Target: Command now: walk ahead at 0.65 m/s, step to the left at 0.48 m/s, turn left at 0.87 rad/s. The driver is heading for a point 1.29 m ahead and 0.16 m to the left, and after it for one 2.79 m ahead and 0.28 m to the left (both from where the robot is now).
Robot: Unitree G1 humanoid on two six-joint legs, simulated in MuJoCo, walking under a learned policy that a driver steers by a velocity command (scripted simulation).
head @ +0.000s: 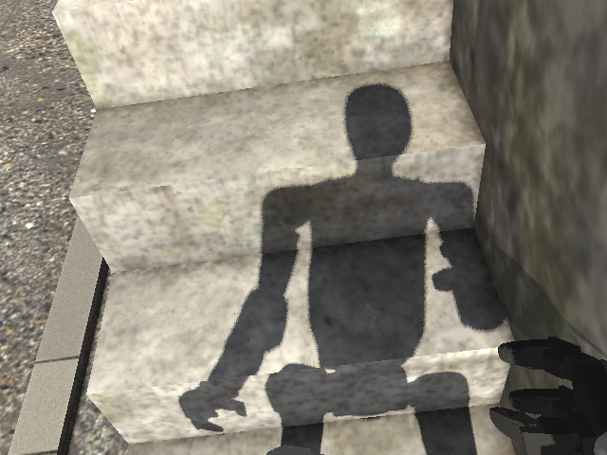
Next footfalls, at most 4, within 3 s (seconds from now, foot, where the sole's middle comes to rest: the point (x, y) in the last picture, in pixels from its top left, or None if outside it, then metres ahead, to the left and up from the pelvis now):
0.14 left None -0.11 0.25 -0.71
0.28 left None -0.25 0.24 -0.91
1.14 right None -0.83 0.11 -1.40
1.30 right None -0.93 0.10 -1.48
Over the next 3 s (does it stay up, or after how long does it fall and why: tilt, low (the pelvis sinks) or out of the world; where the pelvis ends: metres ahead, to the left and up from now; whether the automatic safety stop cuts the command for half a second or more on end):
falls after 1.76 s (tilt)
